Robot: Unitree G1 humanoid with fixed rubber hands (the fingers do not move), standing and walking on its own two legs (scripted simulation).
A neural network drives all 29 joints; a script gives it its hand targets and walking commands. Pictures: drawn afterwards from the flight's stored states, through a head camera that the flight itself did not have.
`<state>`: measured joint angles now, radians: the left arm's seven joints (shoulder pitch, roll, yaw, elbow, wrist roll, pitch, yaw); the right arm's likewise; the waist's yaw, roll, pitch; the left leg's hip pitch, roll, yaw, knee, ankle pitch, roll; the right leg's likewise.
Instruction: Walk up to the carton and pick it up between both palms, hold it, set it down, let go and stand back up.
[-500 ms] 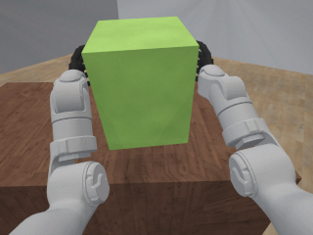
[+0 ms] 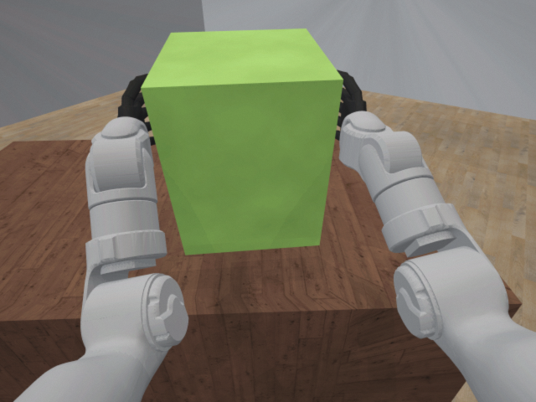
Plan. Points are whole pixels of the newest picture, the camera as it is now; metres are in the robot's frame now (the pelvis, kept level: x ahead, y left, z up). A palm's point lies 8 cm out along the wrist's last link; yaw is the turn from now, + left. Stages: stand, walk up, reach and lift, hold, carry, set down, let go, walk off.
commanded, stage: hold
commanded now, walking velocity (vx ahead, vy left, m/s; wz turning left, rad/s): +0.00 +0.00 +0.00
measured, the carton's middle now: (246, 140) +0.40 +0.01 +0.26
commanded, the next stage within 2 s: none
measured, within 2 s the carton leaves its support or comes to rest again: neither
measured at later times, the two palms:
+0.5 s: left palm (137, 138) +0.36 +0.15 +0.30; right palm (357, 130) +0.36 -0.14 +0.29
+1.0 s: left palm (134, 137) +0.37 +0.16 +0.29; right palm (353, 127) +0.36 -0.13 +0.29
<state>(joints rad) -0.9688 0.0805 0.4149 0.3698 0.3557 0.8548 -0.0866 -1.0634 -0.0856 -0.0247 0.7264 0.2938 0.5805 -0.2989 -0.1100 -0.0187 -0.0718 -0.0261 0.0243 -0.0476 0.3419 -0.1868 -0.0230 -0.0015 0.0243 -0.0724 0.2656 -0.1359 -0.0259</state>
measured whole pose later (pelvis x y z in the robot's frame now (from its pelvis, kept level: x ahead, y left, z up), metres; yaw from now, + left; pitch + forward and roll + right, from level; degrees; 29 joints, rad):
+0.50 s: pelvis +0.00 +0.00 +0.00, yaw +0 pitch -9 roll -1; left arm -0.89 0.04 0.40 0.26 0.37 0.89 -0.08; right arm -1.00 -0.10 0.01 0.65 0.34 0.60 -0.31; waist -0.12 -0.02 -0.06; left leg 0.01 0.02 -0.04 0.35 -0.20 -0.02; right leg 0.03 0.03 -0.06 0.27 -0.14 -0.02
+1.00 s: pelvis +0.00 +0.00 +0.00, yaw +0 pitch -9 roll -1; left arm -0.94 0.07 0.42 0.35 0.37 0.86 -0.10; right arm -1.04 -0.08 -0.01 0.72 0.31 0.59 -0.31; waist -0.13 -0.04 -0.07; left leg -0.01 0.02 -0.05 0.34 -0.19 -0.02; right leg 0.02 0.03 -0.06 0.26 -0.14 -0.03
